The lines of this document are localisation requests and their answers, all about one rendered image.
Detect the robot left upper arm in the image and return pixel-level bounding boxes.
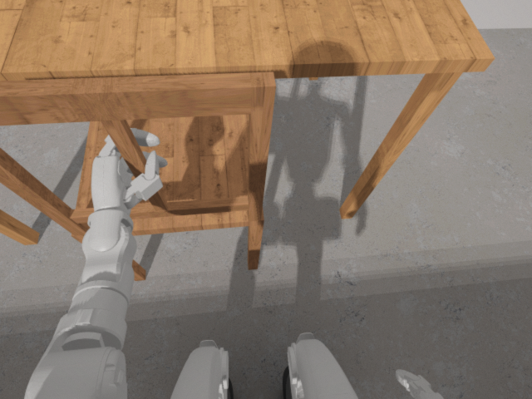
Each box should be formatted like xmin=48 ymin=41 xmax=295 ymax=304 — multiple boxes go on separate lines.
xmin=28 ymin=347 xmax=127 ymax=399

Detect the right robot thigh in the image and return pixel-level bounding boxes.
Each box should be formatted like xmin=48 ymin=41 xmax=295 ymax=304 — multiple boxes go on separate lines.
xmin=288 ymin=339 xmax=358 ymax=399

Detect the chair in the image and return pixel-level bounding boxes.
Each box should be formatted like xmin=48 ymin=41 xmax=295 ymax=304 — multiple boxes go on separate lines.
xmin=0 ymin=72 xmax=276 ymax=281

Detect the table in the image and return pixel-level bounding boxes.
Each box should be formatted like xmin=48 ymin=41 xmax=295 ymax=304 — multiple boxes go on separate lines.
xmin=0 ymin=0 xmax=495 ymax=245

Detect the right robot shin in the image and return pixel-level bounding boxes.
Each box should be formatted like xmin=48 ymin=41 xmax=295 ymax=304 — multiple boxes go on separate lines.
xmin=290 ymin=332 xmax=314 ymax=399

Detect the left robot hand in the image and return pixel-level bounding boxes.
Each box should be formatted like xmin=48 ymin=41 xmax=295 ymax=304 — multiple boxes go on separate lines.
xmin=91 ymin=128 xmax=168 ymax=216

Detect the right robot hand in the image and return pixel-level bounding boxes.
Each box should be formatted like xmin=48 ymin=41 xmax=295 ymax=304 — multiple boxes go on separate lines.
xmin=396 ymin=369 xmax=444 ymax=399

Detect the robot left forearm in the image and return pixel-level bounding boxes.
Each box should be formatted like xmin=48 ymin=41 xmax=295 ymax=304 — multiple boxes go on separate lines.
xmin=24 ymin=209 xmax=137 ymax=399

